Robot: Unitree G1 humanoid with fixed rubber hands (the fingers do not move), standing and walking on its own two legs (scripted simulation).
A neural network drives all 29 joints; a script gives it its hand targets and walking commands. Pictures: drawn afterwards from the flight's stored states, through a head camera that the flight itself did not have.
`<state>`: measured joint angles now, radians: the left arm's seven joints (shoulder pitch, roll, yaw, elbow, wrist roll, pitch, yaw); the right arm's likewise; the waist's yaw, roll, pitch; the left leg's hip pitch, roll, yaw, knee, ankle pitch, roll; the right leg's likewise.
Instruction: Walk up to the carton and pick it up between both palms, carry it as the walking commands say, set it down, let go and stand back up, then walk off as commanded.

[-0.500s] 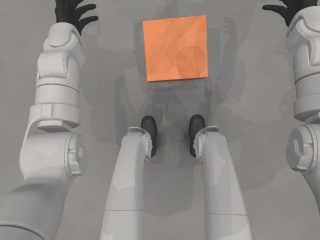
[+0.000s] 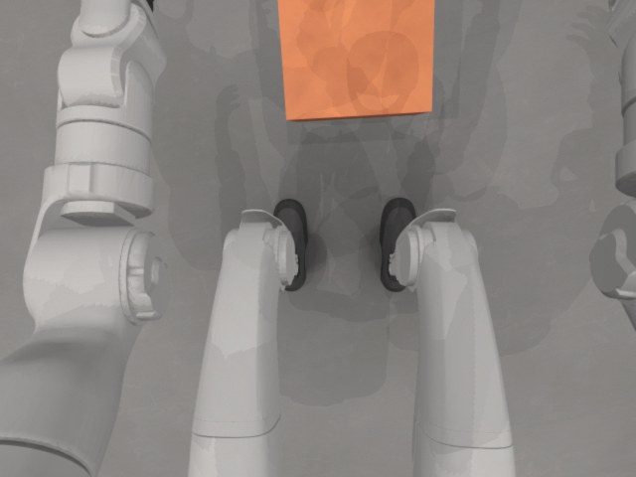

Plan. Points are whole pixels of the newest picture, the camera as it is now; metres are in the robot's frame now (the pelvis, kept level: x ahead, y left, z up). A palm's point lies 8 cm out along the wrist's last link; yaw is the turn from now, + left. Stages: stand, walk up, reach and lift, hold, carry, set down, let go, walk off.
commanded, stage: reach and lift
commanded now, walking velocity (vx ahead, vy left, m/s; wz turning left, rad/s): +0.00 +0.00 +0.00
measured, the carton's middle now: (354, 50) +0.54 -0.01 -0.51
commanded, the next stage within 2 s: none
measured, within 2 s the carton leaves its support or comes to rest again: neither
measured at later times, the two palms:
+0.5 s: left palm (199, 26) +0.54 +0.19 -0.30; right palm (533, 11) +0.54 -0.22 -0.30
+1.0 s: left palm (215, 34) +0.55 +0.20 -0.41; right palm (502, 34) +0.54 -0.23 -0.42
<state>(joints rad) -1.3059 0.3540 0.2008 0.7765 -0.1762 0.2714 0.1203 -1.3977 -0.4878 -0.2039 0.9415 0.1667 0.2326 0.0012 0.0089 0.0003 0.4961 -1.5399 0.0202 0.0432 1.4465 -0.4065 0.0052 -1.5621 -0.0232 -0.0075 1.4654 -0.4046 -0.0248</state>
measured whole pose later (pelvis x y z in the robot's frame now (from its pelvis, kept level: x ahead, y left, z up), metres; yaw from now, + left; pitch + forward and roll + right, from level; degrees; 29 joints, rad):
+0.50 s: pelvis -0.02 -0.01 -0.16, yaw +0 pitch +28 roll +3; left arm -1.41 0.41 0.15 0.86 -0.26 0.28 0.15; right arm -1.44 -0.49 -0.05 0.87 0.29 0.30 -0.13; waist 0.00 0.01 0.53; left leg -1.98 0.04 0.03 2.01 -0.52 -0.01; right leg -2.02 -0.02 -0.01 2.03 -0.50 -0.06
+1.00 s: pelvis +0.01 +0.00 -0.24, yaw +1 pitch +31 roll +2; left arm -1.50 0.46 0.00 1.15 -0.34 0.08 0.12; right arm -1.46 -0.54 0.01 1.11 0.32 0.07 -0.05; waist -0.02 0.02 0.52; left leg -2.24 0.02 0.04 2.27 -0.57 0.02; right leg -2.26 -0.04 0.00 2.28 -0.58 -0.03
